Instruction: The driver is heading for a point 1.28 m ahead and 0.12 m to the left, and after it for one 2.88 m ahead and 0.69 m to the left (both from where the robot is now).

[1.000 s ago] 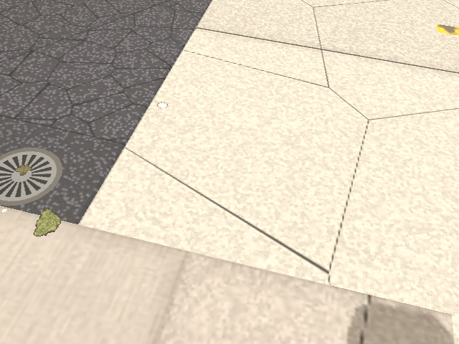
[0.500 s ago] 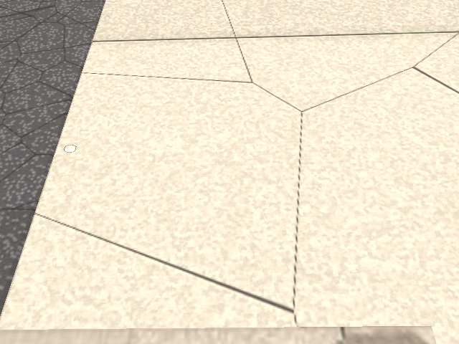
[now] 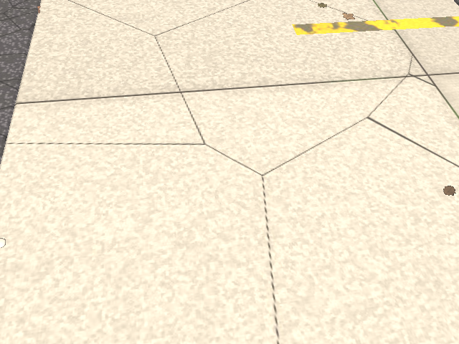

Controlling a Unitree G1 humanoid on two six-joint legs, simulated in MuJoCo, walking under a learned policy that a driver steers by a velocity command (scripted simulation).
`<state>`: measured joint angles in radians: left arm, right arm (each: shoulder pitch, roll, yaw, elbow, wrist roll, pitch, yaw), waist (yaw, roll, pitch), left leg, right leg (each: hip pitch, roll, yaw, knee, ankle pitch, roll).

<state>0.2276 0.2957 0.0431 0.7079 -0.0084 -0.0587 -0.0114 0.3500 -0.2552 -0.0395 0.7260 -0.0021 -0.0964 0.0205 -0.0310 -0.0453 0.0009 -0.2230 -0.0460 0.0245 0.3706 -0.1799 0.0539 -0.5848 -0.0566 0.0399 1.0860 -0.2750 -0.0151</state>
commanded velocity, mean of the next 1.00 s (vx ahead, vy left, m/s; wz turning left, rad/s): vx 0.47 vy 0.00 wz -0.02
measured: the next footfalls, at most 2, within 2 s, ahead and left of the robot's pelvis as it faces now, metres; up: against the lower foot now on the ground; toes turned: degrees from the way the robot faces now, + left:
right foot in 0.30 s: +0.34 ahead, -0.15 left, +0.00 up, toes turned -1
left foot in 0.84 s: +0.64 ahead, +0.08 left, +0.00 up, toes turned +2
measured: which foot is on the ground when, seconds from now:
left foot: down 0.00-0.32, up 0.34-0.82, down 0.84-1.00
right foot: up 0.00-0.28, down 0.30-0.86, up 0.88-1.00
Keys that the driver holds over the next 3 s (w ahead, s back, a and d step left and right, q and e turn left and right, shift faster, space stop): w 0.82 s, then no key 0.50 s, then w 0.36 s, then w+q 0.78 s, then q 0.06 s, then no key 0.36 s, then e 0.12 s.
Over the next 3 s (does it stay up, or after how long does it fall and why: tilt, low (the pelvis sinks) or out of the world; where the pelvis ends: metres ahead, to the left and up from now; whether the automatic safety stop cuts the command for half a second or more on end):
stays up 1.24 0.12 -0.01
